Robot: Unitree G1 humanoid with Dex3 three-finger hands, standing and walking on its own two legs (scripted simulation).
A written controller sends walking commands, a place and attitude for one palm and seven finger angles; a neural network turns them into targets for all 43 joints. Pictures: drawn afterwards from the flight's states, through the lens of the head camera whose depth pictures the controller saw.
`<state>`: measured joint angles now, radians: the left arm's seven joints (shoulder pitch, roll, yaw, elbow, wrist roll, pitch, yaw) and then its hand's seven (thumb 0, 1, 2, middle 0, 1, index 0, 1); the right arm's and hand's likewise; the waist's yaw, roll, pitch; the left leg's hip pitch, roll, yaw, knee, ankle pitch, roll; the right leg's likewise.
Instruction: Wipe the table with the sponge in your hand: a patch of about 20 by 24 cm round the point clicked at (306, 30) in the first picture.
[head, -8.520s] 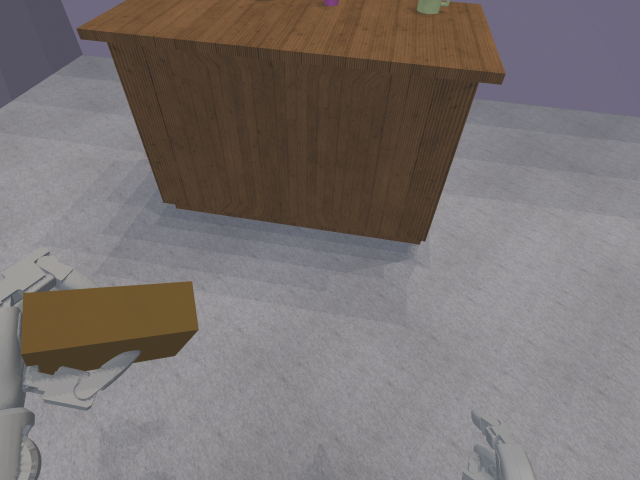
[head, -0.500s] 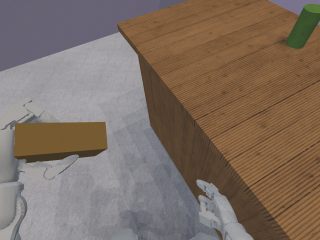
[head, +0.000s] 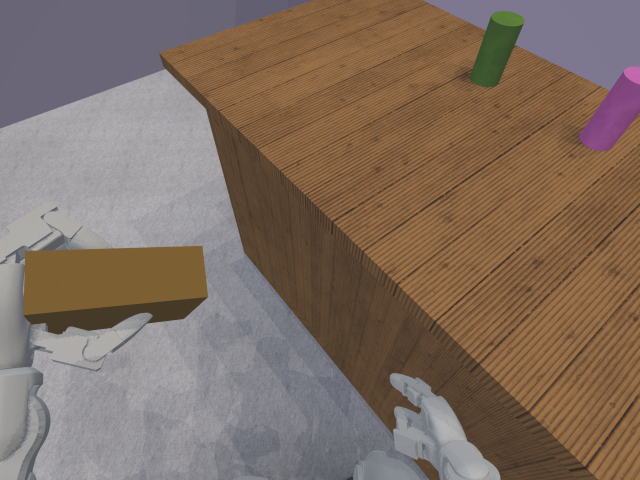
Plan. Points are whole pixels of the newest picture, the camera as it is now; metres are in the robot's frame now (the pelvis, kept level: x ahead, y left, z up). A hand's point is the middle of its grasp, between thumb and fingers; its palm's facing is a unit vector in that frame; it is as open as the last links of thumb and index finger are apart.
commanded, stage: turn to face it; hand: left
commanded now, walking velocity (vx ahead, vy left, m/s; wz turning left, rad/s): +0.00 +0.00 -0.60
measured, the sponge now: (146, 289) +0.24 +0.22 +0.14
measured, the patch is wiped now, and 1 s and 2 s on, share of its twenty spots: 0.00 0.00 0.00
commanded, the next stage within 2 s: come to a stop and stand still in 1.78 s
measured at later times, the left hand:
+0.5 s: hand (301, 281) +0.25 +0.07 +0.19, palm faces -0.05 -0.77 -0.64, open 9.1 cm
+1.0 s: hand (362, 335) +0.21 +0.01 +0.18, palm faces -0.16 -0.87 -0.46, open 9.1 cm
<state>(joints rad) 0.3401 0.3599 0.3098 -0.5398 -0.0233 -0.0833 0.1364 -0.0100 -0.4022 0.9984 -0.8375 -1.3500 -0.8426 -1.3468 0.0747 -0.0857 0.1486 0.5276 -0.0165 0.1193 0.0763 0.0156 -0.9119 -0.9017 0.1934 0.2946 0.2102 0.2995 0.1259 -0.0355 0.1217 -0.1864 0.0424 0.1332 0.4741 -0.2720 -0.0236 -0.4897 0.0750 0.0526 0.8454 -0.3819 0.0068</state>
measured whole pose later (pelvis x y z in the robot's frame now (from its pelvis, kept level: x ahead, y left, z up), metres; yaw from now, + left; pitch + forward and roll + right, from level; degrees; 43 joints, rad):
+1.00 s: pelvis -0.11 -0.04 -0.01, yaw -40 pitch +0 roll +0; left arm 0.41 0.39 0.37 -0.55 -0.05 -0.17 0.14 -0.01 -0.40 1.00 -0.84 -1.35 -0.84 -1.35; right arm 0.17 -0.15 0.04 0.48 0.02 -0.02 0.01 0.01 -0.90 -0.90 0.20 0.30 0.20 0.30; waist 0.07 0.04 0.11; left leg -0.28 0.22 0.21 0.61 -0.29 -0.09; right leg -0.38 -0.04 -0.08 0.80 -0.44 0.07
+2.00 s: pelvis -0.26 +0.02 -0.01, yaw -63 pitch -1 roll -1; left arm 0.35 0.34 0.32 -0.49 -0.02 -0.18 0.13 -0.01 -0.40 1.00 -0.84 -1.35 -0.84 -1.34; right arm 0.18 -0.17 0.02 0.59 0.02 -0.04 0.00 0.02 -0.90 -0.90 0.20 0.30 0.20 0.30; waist -0.01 0.05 0.13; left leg -0.38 0.13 0.05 0.86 -0.47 -0.06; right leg -0.30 0.00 -0.08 0.63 -0.32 -0.03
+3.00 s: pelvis -0.28 +0.07 +0.01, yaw -66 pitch -2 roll +0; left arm 0.33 0.33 0.34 -0.39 -0.01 -0.18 0.12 -0.01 -0.40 1.00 -0.84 -1.35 -0.84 -1.34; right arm 0.26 -0.23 0.01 0.58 -0.01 -0.15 -0.03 0.02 -0.91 -0.90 0.20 0.30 0.20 0.30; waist 0.04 -0.04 0.04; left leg -0.22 0.03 0.08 0.42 -0.16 0.02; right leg -0.20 0.01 0.00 0.39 -0.15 -0.01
